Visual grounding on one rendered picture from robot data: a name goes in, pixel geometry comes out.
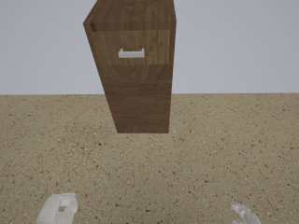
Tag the cabinet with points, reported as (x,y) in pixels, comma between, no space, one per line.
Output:
(138,95)

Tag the handle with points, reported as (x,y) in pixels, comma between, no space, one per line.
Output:
(131,54)

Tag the drawer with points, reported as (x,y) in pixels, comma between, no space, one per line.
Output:
(156,45)

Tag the robot right hand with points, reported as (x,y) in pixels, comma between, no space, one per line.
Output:
(244,212)

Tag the robot left hand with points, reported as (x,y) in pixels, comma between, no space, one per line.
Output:
(49,211)

